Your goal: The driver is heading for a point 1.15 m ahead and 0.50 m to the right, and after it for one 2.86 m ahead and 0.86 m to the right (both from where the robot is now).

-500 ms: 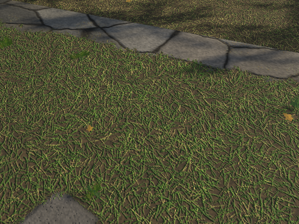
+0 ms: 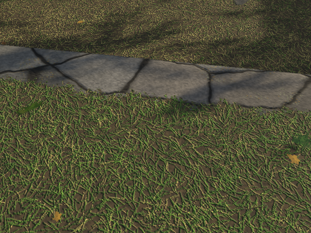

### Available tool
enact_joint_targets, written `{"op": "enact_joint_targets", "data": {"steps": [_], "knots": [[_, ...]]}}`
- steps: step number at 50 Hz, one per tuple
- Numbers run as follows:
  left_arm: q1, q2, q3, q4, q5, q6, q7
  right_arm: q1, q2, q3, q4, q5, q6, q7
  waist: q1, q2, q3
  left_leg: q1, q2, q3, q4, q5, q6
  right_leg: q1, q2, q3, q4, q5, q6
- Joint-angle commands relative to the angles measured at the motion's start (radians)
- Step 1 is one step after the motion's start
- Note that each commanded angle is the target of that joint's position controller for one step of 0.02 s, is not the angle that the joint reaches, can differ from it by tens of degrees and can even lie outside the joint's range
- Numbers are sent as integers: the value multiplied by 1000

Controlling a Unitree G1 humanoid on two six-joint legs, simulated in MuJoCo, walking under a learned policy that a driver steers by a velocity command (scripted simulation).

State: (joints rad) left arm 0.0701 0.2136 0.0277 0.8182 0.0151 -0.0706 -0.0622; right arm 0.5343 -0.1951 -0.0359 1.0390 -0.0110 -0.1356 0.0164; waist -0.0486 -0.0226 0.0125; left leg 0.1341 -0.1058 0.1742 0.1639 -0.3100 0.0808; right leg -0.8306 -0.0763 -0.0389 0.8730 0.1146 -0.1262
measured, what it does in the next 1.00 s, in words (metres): walks ahead, turning right: right foot, then left foot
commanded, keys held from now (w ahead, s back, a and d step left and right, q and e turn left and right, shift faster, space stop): w+e+shift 1.00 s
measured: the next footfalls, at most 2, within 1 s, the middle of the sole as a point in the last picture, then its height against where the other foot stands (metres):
right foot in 0.14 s outside the picture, level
left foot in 0.58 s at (151, 170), level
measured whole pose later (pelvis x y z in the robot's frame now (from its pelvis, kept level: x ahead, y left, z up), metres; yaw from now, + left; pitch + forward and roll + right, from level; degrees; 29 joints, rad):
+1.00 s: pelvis +0.86 -0.22 -0.02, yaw -52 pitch +1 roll +2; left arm -0.08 0.29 0.01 0.59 0.03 -0.02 -0.09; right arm 0.54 -0.26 -0.03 0.92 -0.03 -0.09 -0.02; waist -0.07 -0.04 0.05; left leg 0.25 0.03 0.34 0.32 -0.45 -0.08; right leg -0.69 0.02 -0.16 0.76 -0.08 -0.20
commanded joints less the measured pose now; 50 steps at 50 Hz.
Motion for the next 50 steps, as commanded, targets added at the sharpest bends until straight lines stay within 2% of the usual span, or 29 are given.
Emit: {"op": "enact_joint_targets", "data": {"steps": [1,4,6,7,8,9,10,11,12,14,15,18,22,24,26,27,28,29,30,31,32,33,35,38,41,44,46,48,50], "knots": [[-111,17,-15,-75,-5,-14,-9,-15,-108,-1,-54,8,-29,-21,34,41,154,-201,261,30,-126,859,-48,214,55,-119,-174,121,-37],[-31,78,-1,-49,1,-10,-2,12,-192,-13,-55,-11,-2,-69,86,122,35,30,289,74,124,1426,-90,327,186,-204,-237,-6,-65],[293,161,36,37,-3,-2,4,-79,-253,-36,-89,-33,33,-89,253,174,-127,-2,323,57,567,1549,-89,632,226,-166,-240,-139,-109],[504,203,65,92,-3,5,17,-164,-279,-49,-114,-36,44,-84,366,165,-185,-144,310,46,912,1379,-71,845,179,-67,-319,-198,-156],[492,229,93,101,-23,26,35,-257,-220,-43,-158,-35,26,-56,336,-28,-153,-459,129,21,1281,428,-57,1008,95,97,-295,-287,-175],[381,330,104,73,20,31,32,-159,-82,-8,-263,-3,6,-36,128,-236,-215,-925,35,-137,1586,-208,-106,1255,-134,614,-338,-215,-390],[379,289,106,60,15,34,40,-230,-111,5,-301,1,-16,-31,177,-82,-262,-1056,72,-279,1557,-132,-82,1274,-196,843,-561,-507,-429],[349,203,91,69,11,31,51,-280,-147,4,-307,-10,-31,-22,139,72,-104,-1044,137,-292,1401,-44,-56,1085,-175,779,-659,-590,-349],[314,168,81,73,10,25,54,-308,-141,4,-319,-23,-29,-16,79,133,-25,-969,172,-282,1280,-19,-57,909,-132,693,-684,-529,-292],[268,154,68,55,-2,-2,63,-297,-120,15,-318,-69,19,-11,6,158,45,-851,216,-268,1179,-28,-94,667,-38,548,-694,-408,-246],[262,153,63,50,-10,-15,61,-306,-114,19,-328,-75,41,-7,-9,146,64,-810,233,-250,1114,-35,-113,570,-2,499,-701,-385,-236],[289,200,73,33,-13,-37,56,-495,-113,33,-424,-58,56,4,33,79,121,-722,233,-177,815,147,-151,401,74,414,-746,-208,-211],[384,234,92,34,-22,-33,40,-628,-113,44,-479,-24,51,9,136,-15,65,-629,155,-152,510,408,-122,555,91,402,-684,82,-134],[390,244,98,27,-22,-28,45,-651,-133,41,-502,-19,47,4,145,-41,46,-598,134,-171,405,400,-107,663,68,424,-629,159,-109],[358,274,104,10,-18,-28,54,-555,-189,19,-483,-17,42,-9,93,-46,-30,-430,89,-186,331,325,-91,731,61,441,-485,346,-63],[330,311,111,1,-11,-29,52,-417,-240,-4,-451,-10,37,-22,15,-42,-123,-280,79,-191,340,243,-79,742,67,433,-312,431,-41],[263,320,112,-18,-6,-35,46,-203,-286,-26,-402,-11,34,-40,-114,-36,-223,-40,127,-207,369,177,-67,633,102,411,-72,368,-22],[236,190,78,-54,-2,-45,46,23,-355,-52,-368,-41,33,-62,-182,86,-362,203,340,-414,380,-172,-46,461,157,340,273,-55,-24],[372,70,39,-121,-67,-42,47,-70,-420,-64,-384,-74,34,-51,-24,466,-492,361,624,-1019,144,-375,53,178,244,223,530,-621,11],[333,156,36,-92,-37,-19,62,-188,-332,-69,-404,-64,46,-39,-18,315,-363,230,580,-1055,88,-593,75,51,136,177,594,-516,-7],[239,194,46,-88,-11,-5,54,-249,-229,-44,-411,-51,51,-35,-31,163,-215,87,516,-845,97,-494,59,39,88,146,552,-431,0],[197,191,48,-94,1,4,40,-252,-187,-34,-386,-50,53,-31,-21,61,-123,-36,476,-683,95,-276,47,62,54,131,505,-396,7],[146,139,37,-134,24,30,9,-191,-160,-23,-315,-42,42,-30,10,99,-40,-159,418,-468,73,-57,15,78,5,129,465,-390,15],[68,95,16,-198,22,58,-11,-157,-128,-17,-260,-10,16,-5,42,113,11,-206,398,-275,28,177,-15,16,-30,104,453,-325,14],[-14,106,6,-252,15,62,-22,-197,-148,-19,-248,-13,-1,-3,80,113,63,-278,354,-79,-21,354,-37,40,-29,65,322,-164,15],[-131,113,-4,-285,17,61,-40,-148,-185,-24,-219,-14,-3,-12,58,60,138,-257,317,57,-65,513,-62,105,2,-51,71,-84,-13],[-172,106,-9,-286,16,57,-47,-92,-220,-28,-203,-17,3,-22,44,56,139,-185,305,118,-15,862,-87,196,65,-145,-48,-95,-49],[-112,131,-1,-266,15,54,-36,-65,-284,-42,-206,-16,23,-41,93,114,64,-83,336,127,140,1279,-97,308,135,-183,-95,-167,-77],[164,197,32,-191,11,49,-13,-120,-341,-59,-227,-22,57,-53,239,154,-76,-107,385,101,501,1450,-77,601,188,-148,-114,-270,-116]]}}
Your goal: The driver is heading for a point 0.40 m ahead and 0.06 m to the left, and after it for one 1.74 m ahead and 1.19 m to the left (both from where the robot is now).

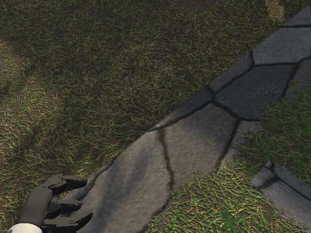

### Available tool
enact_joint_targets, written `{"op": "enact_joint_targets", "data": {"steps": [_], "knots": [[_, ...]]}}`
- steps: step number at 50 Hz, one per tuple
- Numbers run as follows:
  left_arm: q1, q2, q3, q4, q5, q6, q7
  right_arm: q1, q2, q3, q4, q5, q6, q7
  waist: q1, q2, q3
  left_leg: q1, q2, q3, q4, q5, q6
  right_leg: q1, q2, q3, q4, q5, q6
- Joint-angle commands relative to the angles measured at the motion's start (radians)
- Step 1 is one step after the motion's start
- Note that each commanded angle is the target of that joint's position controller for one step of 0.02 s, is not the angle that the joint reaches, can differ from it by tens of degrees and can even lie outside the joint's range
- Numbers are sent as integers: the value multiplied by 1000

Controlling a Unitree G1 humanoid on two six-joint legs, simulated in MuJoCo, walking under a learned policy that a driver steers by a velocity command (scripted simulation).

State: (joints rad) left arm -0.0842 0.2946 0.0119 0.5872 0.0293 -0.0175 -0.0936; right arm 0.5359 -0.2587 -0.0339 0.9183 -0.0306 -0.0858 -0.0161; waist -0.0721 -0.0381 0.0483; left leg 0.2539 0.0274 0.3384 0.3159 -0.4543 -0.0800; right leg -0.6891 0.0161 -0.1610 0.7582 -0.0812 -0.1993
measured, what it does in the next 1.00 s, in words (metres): walks ahead, turning left: right foot, then left foot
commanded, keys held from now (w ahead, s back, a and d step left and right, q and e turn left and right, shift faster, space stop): w+e+shift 0.16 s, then w+q+shift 0.84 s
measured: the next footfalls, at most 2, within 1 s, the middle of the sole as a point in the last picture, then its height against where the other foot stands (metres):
right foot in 0.04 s outside the picture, level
left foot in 0.48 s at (142, 178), level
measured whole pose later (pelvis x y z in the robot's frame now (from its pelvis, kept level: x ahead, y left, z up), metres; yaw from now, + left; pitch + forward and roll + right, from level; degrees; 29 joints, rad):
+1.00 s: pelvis +0.94 -0.05 +0.00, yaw +16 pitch +2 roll -2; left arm 0.15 0.29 0.01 0.64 0.05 -0.12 0.00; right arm 0.39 -0.37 -0.09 0.79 -0.01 -0.03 0.00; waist -0.06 0.04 -0.02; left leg -0.25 -0.10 -0.16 1.21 -0.46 0.12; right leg -0.43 -0.01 0.02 0.75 -0.36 0.03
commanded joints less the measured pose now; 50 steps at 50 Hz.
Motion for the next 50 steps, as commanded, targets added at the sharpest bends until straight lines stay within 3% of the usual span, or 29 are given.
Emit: {"op": "enact_joint_targets", "data": {"steps": [1,2,3,4,6,9,13,16,19,21,23,24,25,26,27,29,30,31,33,36,40,42,44,45,46,47,48,49,50], "knots": [[536,164,79,112,-5,-11,40,-169,-275,-63,-134,-6,21,-15,346,143,-204,-370,251,-87,652,1444,102,734,107,44,-81,-104,-77],[535,216,121,131,-40,3,68,-198,-233,-63,-149,-3,25,-1,321,-29,-202,-637,72,-92,1038,554,81,936,43,202,-160,-174,-95],[413,333,130,81,2,17,67,-104,-113,-29,-256,-10,9,13,123,-195,-253,-1036,-29,-192,1369,-69,31,1135,-202,692,-196,-15,-247],[497,319,136,49,8,29,80,-214,-163,-26,-316,5,-19,14,217,-45,-380,-1153,-29,-387,1399,-6,30,1181,-270,929,-397,-248,-330],[459,221,116,107,-10,6,97,-293,-163,-16,-327,-2,-37,13,124,109,-85,-1126,74,-417,1137,71,42,829,-230,840,-531,-268,-232],[377,141,81,102,-15,-42,105,-220,-136,-6,-285,-46,26,16,8,149,-7,-918,135,-405,946,34,10,478,-119,619,-549,-113,-178],[425,118,69,149,-21,-91,81,-395,-55,29,-340,-14,31,45,61,64,59,-813,150,-323,560,402,43,333,-25,390,-625,102,-96],[499,128,65,183,-38,-112,68,-477,-60,26,-332,20,32,59,132,61,47,-766,92,-260,387,667,118,470,-48,314,-711,235,-22],[551,161,66,225,-18,-115,81,-567,-96,16,-358,10,23,65,157,46,100,-851,57,-239,228,625,179,711,-114,243,-697,473,29],[554,199,69,238,1,-107,101,-529,-126,1,-341,6,23,69,126,-7,20,-795,-44,-197,211,499,209,860,-146,184,-581,848,65],[513,228,75,228,35,-82,124,-297,-175,-23,-269,16,31,62,7,-74,-135,-595,-129,-189,252,355,239,913,-175,139,-248,1163,99],[446,227,75,211,44,-67,131,-63,-199,-40,-195,16,33,51,-115,-65,-225,-367,-126,-203,238,327,263,804,-161,89,59,1115,117],[432,172,57,169,22,-73,128,106,-285,-74,-159,3,45,36,-174,49,-317,-55,19,-441,282,74,347,466,-89,69,491,798,136],[489,94,41,139,-17,-95,100,70,-338,-96,-146,17,55,44,-61,398,-410,211,243,-1073,99,-24,511,29,143,135,858,-291,212],[398,123,27,102,-2,-111,104,-43,-291,-94,-194,23,57,52,-68,199,-383,188,256,-1190,6,26,523,-107,90,264,904,-279,183],[290,124,9,61,7,-129,99,-79,-216,-78,-179,28,52,46,-16,-36,-176,-120,213,-993,-44,110,450,-77,-31,284,721,-201,165],[255,105,3,32,25,-115,98,-93,-186,-66,-166,27,45,39,26,-52,-98,-274,165,-917,-63,147,423,-42,-60,282,641,-222,173],[270,89,-5,27,42,-88,96,-107,-171,-56,-160,23,39,37,72,-40,-50,-392,120,-864,-78,160,402,-4,-73,272,581,-250,183],[266,83,-12,8,44,-44,100,-107,-184,-53,-159,29,17,39,101,11,9,-535,73,-805,-127,159,403,24,-99,247,421,-281,202],[95,71,-28,-70,21,-45,83,-121,-202,-58,-172,40,6,39,71,61,69,-694,0,-720,-206,243,383,127,-100,193,100,-2,236],[15,51,-30,-79,8,-54,61,-75,-234,-78,-166,61,11,43,1,94,16,-620,-26,-691,-144,495,313,263,-47,163,-90,267,233],[66,77,-14,-56,14,-60,63,-61,-244,-86,-173,45,22,36,-5,134,-49,-491,14,-717,-43,643,305,302,-56,213,-16,296,216],[209,127,10,-8,26,-80,66,-150,-268,-91,-209,37,33,23,90,93,-119,-487,-5,-680,144,842,261,467,-9,197,-32,131,192],[413,170,39,36,27,-87,74,-220,-300,-98,-227,31,31,28,217,77,-202,-560,-15,-685,378,961,236,696,2,199,-30,-8,175],[591,166,47,64,16,-103,98,-345,-289,-103,-239,30,15,26,341,121,-273,-607,-27,-713,668,957,190,876,-77,332,-95,162,149],[724,252,74,109,33,-93,114,-321,-156,-71,-254,3,12,31,363,-119,-261,-816,-134,-595,1007,151,207,1004,-191,350,-130,-218,126],[613,279,75,76,45,-100,104,-81,-48,-34,-285,46,8,12,136,-416,-346,-1017,-122,-520,1188,-130,191,1100,-467,818,-218,-79,53],[496,208,72,47,16,-104,98,-128,-117,-30,-263,18,20,7,125,-254,-284,-1099,-66,-473,1133,-23,204,951,-449,990,-401,-336,9],[442,162,66,49,10,-112,96,-255,-155,-40,-257,-4,41,21,136,-75,-118,-1110,-19,-478,1074,60,196,787,-427,895,-434,-402,-1]]}}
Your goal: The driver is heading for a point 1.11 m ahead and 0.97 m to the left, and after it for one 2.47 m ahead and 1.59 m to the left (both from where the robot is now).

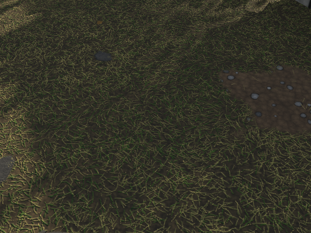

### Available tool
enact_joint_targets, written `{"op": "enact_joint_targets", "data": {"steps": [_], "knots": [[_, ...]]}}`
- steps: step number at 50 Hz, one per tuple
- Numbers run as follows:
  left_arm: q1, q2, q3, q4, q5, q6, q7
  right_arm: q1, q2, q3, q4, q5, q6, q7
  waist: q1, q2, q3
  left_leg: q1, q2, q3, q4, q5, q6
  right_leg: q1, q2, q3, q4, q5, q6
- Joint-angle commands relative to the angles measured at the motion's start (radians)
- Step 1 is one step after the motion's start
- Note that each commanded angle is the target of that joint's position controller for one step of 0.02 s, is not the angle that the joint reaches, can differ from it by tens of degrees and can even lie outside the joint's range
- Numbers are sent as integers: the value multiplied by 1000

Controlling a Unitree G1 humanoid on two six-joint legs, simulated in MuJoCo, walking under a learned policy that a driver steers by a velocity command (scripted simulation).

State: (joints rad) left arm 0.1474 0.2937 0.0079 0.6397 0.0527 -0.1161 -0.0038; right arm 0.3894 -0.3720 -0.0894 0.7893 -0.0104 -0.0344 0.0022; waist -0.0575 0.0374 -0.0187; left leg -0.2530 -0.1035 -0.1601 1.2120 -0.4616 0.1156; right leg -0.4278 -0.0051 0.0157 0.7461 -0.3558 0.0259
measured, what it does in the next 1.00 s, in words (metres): goes down, turning left: left foot 0.14 m lower, then right foot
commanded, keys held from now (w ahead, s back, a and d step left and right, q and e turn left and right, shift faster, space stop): w+q+shift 0.78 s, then w+shift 0.22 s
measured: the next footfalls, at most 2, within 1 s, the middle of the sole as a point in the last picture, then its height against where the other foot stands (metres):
left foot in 0.34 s outside the picture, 0.14 m lower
right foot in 0.64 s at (149, 172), level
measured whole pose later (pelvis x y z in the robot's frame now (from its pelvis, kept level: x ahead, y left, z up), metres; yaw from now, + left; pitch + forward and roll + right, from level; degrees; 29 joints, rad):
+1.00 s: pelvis +0.89 +0.24 -0.13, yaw +52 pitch +2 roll -2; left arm 0.51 0.25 0.04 0.96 0.03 -0.10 0.00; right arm -0.07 -0.30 -0.01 0.60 -0.04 -0.02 0.08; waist 0.09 0.00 0.03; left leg -0.71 0.00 0.08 0.72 -0.07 0.16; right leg 0.24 -0.03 -0.23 0.12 -0.37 0.07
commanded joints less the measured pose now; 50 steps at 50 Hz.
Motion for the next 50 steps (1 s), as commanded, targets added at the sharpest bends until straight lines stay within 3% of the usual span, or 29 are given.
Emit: {"op": "enact_joint_targets", "data": {"steps": [1,2,4,6,9,12,14,16,17,18,19,20,21,22,23,25,27,29,30,31,32,33,34,35,36,40,44,47,50], "knots": [[185,120,62,23,-14,-8,3,-179,-67,3,-128,-35,15,24,123,-5,61,-566,157,36,86,106,-12,387,-356,551,-427,-103,-205],[207,150,67,67,-13,-12,5,-192,-38,8,-157,-44,33,45,95,-94,112,-564,184,38,44,94,-22,327,-364,470,-390,73,-213],[229,126,65,133,-23,-29,1,-280,-27,7,-189,-29,57,74,91,-131,188,-541,209,49,-140,285,-31,245,-272,235,-388,101,-169],[204,66,57,175,-41,-55,12,-328,-5,14,-216,-24,49,96,51,-152,141,-352,170,87,-398,684,-20,122,-178,39,-369,18,-85],[192,85,57,178,-43,-60,22,-296,32,31,-179,-18,41,129,6,-84,90,-88,119,207,-490,1060,10,16,-153,-108,-343,-6,-64],[308,106,56,216,-24,-35,25,-428,29,45,-169,-54,34,114,65,-9,170,-107,92,305,-603,995,14,139,-159,-175,-268,104,-57],[376,141,58,255,-16,-9,38,-412,9,44,-128,-85,33,83,65,-18,157,-64,52,361,-662,828,33,274,-156,-225,-59,489,-44],[342,156,63,278,-17,15,52,-44,-62,9,7,-76,36,59,-101,-36,47,273,66,286,-681,694,103,160,-184,-206,461,843,-33],[212,187,80,253,-42,25,35,168,-111,-22,72,-46,33,46,-244,100,13,498,108,180,-848,781,205,-30,-50,-263,971,417,-22],[122,108,58,134,-21,5,36,233,-255,-52,111,-21,32,36,-176,218,0,827,231,40,-572,1182,202,-496,-6,-154,1099,-226,-12],[173,122,38,78,-21,-4,38,249,-283,-56,81,-4,16,29,-147,68,-177,1019,343,-150,-564,1171,286,-641,-63,-1,994,-188,5],[175,152,35,81,-4,-7,37,201,-226,-51,56,-15,17,18,-116,-93,-201,981,367,-286,-639,876,325,-669,-97,47,918,-159,-1],[152,149,31,35,-19,-9,27,62,-229,-49,18,-33,16,-23,-24,-13,-127,781,455,-526,-858,476,373,-676,-101,131,738,-147,24],[112,182,46,57,6,8,25,-40,-175,-32,6,-39,6,-38,41,-75,-1,530,469,-572,-923,402,361,-596,-148,169,625,-174,42],[101,194,55,68,23,30,19,-101,-145,-16,-15,-35,-11,-35,83,-135,85,299,444,-534,-945,455,354,-473,-165,171,517,-200,64],[24,152,45,25,11,45,8,-165,-138,-14,-26,-21,-42,-17,130,-159,174,-112,331,-400,-1004,513,294,-171,-170,109,230,-51,79],[69,84,33,43,-26,39,-7,-226,-140,-28,-28,-8,-60,-2,162,-76,114,-325,143,-208,-950,439,194,221,-91,31,49,249,51],[209,87,48,96,-40,35,-10,-220,-155,-40,-20,9,-62,13,212,-83,26,-351,70,-140,-783,527,131,487,-19,-23,-33,349,33],[370,119,69,146,-35,40,0,-213,-168,-43,-17,5,-62,18,296,-122,-88,-322,18,-101,-555,651,91,655,17,-41,-41,270,29],[580,171,97,189,-26,46,19,-262,-155,-37,-28,-3,-70,19,430,-142,-187,-322,-14,-73,-243,734,52,796,1,-49,-55,149,28],[666,210,95,213,5,41,35,-295,53,14,-74,-17,-77,16,404,-379,-197,-426,-98,-36,220,-56,32,786,-267,270,-200,-97,11],[505,214,81,167,9,39,30,-187,77,32,-150,12,-72,11,209,-470,-176,-559,-73,4,341,-60,46,690,-422,856,-535,-314,-1],[292,189,89,122,2,38,26,-86,50,35,-120,9,-45,13,97,-357,-89,-620,21,36,381,57,49,571,-463,963,-569,-635,-103],[177,137,87,94,-4,44,17,-95,29,37,-96,-13,-19,22,83,-204,21,-604,99,75,328,117,37,434,-411,770,-532,-645,-129],[163,115,84,115,-2,43,13,-134,42,37,-98,-25,-3,35,84,-150,96,-586,126,87,305,128,23,332,-363,585,-515,-476,-114],[225,36,60,208,-28,6,2,-298,69,48,-196,-20,30,72,68,-144,128,-552,182,88,144,254,-6,244,-265,139,-582,23,-59],[191,69,65,206,-22,-21,-7,-357,37,54,-223,-19,27,80,32,-87,121,-475,154,129,-186,421,-7,278,-213,-99,-670,329,-94],[262,91,64,237,-29,-16,-4,-466,50,71,-239,-30,16,88,71,-48,166,-346,123,252,-464,464,32,341,-223,-191,-753,531,-112],[308,171,72,251,-25,10,16,-389,1,55,-205,-34,8,68,10,-138,60,-198,12,311,-543,333,74,541,-258,-234,-516,1248,-112]]}}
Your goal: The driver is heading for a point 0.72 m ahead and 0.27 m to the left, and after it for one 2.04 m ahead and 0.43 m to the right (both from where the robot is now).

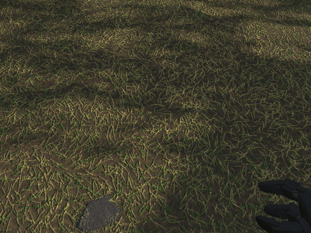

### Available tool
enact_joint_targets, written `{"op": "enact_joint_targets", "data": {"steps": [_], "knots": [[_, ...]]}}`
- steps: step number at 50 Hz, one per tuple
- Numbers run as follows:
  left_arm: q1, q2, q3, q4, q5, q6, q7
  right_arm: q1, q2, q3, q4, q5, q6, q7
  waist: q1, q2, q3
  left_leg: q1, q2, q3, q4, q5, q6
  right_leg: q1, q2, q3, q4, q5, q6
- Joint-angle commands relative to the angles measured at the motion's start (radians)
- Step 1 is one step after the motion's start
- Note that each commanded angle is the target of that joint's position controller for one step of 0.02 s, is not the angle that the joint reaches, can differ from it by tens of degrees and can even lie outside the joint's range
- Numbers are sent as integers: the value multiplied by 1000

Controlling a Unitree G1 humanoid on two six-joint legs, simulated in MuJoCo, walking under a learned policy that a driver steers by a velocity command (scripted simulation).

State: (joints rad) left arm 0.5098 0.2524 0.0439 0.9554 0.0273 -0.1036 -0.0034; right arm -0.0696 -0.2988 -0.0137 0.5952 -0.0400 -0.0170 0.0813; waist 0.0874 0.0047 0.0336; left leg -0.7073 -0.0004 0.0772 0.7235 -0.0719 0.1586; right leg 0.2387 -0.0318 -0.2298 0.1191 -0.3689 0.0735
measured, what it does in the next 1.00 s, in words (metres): walks ahead: left foot, then right foot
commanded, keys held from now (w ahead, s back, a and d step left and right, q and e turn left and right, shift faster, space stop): w+shift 0.28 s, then w+q+shift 0.32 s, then w+e+shift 0.40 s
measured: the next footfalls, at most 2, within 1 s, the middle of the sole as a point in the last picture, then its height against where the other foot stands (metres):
left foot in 0.06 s outside the picture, level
right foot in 0.50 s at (191, 175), level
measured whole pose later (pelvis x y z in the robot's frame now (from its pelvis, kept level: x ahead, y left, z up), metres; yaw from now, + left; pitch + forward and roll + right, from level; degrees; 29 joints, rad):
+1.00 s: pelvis +0.95 +0.14 +0.00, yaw +9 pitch +2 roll -1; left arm 0.43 0.28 0.05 0.90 -0.01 -0.07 -0.02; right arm 0.07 -0.25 -0.01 0.74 -0.07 -0.08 0.01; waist 0.07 -0.01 0.04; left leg -0.46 0.04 0.07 0.64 -0.21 0.03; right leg -0.23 -0.03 0.04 1.17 -0.35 -0.10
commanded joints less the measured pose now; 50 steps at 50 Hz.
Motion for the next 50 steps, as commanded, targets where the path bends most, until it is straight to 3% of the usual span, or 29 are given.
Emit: {"op": "enact_joint_targets", "data": {"steps": [1,3,4,5,7,8,11,15,18,21,23,24,25,26,27,28,29,32,34,36,39,42,43,45,46,47,48,49,50], "knots": [[-68,248,43,-67,5,13,23,200,-99,-33,27,-4,-13,-21,-205,-137,-70,381,-118,64,-67,-126,49,-106,-247,12,299,1400,-163],[-119,240,43,-94,4,34,30,569,-173,-75,153,-9,-14,-51,-365,-94,-255,865,-51,-76,-155,-197,86,-358,-199,23,880,1121,-160],[-38,59,8,-147,-4,29,-6,484,-259,-91,150,-23,-14,-68,-179,206,-295,1121,223,-507,-201,-423,116,-783,-39,67,1220,-50,-126],[-80,123,14,-193,-22,14,-6,507,-283,-104,127,-1,-14,-68,-207,187,-434,1186,313,-895,-372,-490,178,-937,39,257,1390,-103,-141],[-226,126,8,-211,-26,-6,-1,454,-197,-94,175,8,-32,-79,-177,2,-119,906,260,-631,-438,-222,152,-1015,-49,277,1303,78,-155],[-238,111,3,-201,-12,-1,-4,420,-158,-85,183,4,-45,-80,-136,-52,-60,776,216,-541,-455,-154,123,-961,-79,284,1228,91,-150],[-220,78,-5,-199,16,44,-26,427,-61,-49,217,21,-77,-83,-63,-16,-2,604,149,-410,-530,-43,104,-880,-119,279,1100,71,-119],[-487,54,-27,-307,20,48,-46,499,-65,-46,253,38,-101,-73,-103,-10,127,522,83,-267,-647,129,93,-959,-124,197,801,265,-86],[-568,41,-41,-346,4,34,-61,518,-103,-54,265,57,-114,-74,-117,3,115,448,84,-250,-727,275,75,-706,-57,163,537,539,-99],[-553,98,-25,-350,3,37,-38,528,-168,-65,285,58,-108,-81,-98,5,54,655,114,-253,-618,637,49,-624,12,161,448,505,-126],[-350,172,6,-301,2,34,-8,535,-217,-74,300,29,-93,-88,0,56,-101,729,124,-264,-305,888,13,-399,72,180,458,308,-146],[-151,203,24,-248,1,33,11,494,-231,-79,297,19,-84,-90,111,53,-186,624,91,-250,-46,783,-1,-177,41,194,441,257,-148],[31,283,50,-221,26,32,35,487,-143,-60,271,8,-87,-89,165,-7,-306,440,31,-221,303,495,-5,50,-151,378,481,-39,-160],[-2,351,66,-220,65,26,24,648,40,-21,223,71,-86,-84,11,-341,-457,106,-100,-180,690,-399,-34,264,-472,947,294,-292,-275],[-75,262,60,-238,34,32,10,522,-82,-35,211,54,-82,-93,38,-210,-400,19,-54,-194,743,-320,-10,161,-421,1062,159,-379,-257],[-170,184,43,-232,29,26,7,429,-97,-43,203,47,-73,-90,9,-133,-207,-21,12,-182,697,-208,-13,-4,-377,839,156,-295,-233],[-202,135,35,-218,30,22,3,394,-90,-41,203,38,-63,-80,-9,-37,-125,2,47,-168,660,-174,-17,-130,-343,699,147,-124,-226],[-153,54,7,-136,16,0,-6,373,10,-23,174,8,-29,-46,-83,-75,-25,77,85,-187,593,-195,-35,-362,-258,469,75,56,-214],[-135,67,8,-100,-5,-19,-13,285,31,-12,124,1,-19,-31,-108,-83,46,-5,85,-204,511,-199,-55,-405,-240,406,5,77,-237],[-150,97,13,-90,-13,-26,-13,162,-1,-6,59,-11,-26,-19,-132,-79,105,-51,111,-152,313,-98,-75,-437,-197,323,-58,160,-255],[-149,146,27,-93,-33,-30,-17,58,3,13,36,1,-46,9,-122,-31,113,271,71,-28,-20,142,-96,-595,-135,241,-160,337,-253],[-105,234,47,-81,-33,-25,-18,50,-62,-4,44,3,-48,-12,-130,-28,75,335,36,-26,-110,104,-96,-393,-175,245,-85,680,-248],[-85,255,49,-73,-30,-20,-15,87,-85,-15,53,-3,-52,-26,-149,-45,17,394,6,-23,-128,29,-89,-315,-177,239,31,874,-234],[-92,274,54,-71,-16,1,-6,431,-143,-49,157,-14,-58,-60,-313,-66,-184,787,-11,-34,-154,-88,-82,-401,-115,217,518,865,-200],[-72,171,31,-99,-4,3,-8,591,-242,-76,180,-37,-61,-85,-344,52,-315,1009,218,-278,-159,-415,-85,-601,-42,216,897,487,-195],[50,8,-1,-153,-51,3,-13,572,-326,-93,163,-58,-66,-91,-219,321,-462,1140,475,-776,-384,-748,-40,-860,68,288,1238,-128,-186],[-32,94,14,-161,-54,11,-8,488,-263,-89,159,-31,-60,-88,-211,240,-381,1035,445,-867,-520,-813,-34,-958,32,317,1320,-30,-205],[-119,123,23,-170,-44,19,-7,390,-170,-68,155,-21,-68,-87,-180,129,-190,889,401,-662,-485,-650,-39,-1009,-23,303,1284,78,-205],[-149,114,22,-161,-37,25,-15,347,-117,-58,164,-16,-75,-81,-153,61,-109,774,352,-503,-477,-427,-47,-979,-60,299,1231,127,-196]]}}
Velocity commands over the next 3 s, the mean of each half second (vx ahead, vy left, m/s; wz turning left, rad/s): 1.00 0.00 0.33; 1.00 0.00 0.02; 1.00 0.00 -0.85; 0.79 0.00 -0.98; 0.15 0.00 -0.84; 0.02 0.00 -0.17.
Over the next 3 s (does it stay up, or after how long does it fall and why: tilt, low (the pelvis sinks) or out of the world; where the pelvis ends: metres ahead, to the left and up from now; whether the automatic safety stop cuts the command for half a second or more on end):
stays up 2.00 0.00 0.02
